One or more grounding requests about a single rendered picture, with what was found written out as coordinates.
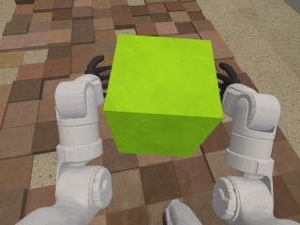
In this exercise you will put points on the robot right shin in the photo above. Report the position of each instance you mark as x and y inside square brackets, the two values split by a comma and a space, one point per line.
[174, 201]

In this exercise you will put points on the carton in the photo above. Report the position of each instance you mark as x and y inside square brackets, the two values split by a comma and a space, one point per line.
[162, 97]

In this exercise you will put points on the robot right hand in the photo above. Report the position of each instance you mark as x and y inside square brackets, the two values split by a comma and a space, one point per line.
[226, 80]

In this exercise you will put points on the left robot forearm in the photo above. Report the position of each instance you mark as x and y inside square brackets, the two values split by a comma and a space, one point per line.
[76, 107]

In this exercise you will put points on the robot right upper arm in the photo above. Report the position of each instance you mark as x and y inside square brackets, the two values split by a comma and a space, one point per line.
[245, 201]

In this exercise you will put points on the robot left hand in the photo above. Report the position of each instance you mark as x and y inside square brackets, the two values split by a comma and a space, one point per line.
[92, 69]

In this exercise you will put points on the robot right thigh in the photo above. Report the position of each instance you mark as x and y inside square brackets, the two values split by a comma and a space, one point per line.
[180, 214]

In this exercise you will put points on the robot left upper arm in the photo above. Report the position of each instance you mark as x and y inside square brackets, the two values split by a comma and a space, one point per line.
[80, 192]

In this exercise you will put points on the right robot forearm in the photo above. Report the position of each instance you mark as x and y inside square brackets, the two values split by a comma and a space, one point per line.
[254, 125]

